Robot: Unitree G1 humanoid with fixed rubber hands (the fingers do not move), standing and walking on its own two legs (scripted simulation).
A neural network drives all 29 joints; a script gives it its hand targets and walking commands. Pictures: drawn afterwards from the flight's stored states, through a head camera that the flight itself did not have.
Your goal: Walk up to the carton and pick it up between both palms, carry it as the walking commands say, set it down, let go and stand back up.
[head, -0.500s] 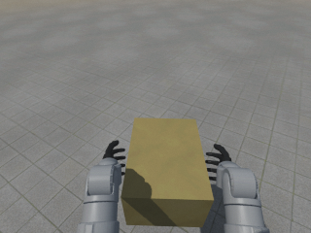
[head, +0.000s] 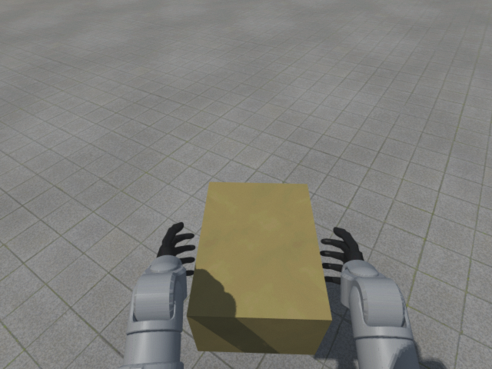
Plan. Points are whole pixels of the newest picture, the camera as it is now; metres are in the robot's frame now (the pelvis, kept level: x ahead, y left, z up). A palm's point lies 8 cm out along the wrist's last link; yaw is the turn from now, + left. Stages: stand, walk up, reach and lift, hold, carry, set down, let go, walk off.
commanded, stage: carry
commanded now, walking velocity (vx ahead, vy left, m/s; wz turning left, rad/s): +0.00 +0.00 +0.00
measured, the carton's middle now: (257, 260) +0.36 +0.00 -0.04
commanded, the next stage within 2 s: hold in 0.80 s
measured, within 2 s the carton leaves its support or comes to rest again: neither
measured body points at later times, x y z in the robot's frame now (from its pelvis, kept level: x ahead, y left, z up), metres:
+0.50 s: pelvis +0.01 +0.00 +0.00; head +0.00 +0.00 +0.45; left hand +0.31 +0.14 +0.03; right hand +0.30 -0.16 +0.03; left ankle +0.03 +0.09 -0.73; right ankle +0.02 -0.11 -0.73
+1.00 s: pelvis +0.00 -0.01 +0.01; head -0.03 -0.01 +0.46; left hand +0.30 +0.12 +0.04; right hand +0.28 -0.18 +0.04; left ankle +0.04 +0.10 -0.73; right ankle +0.02 -0.11 -0.73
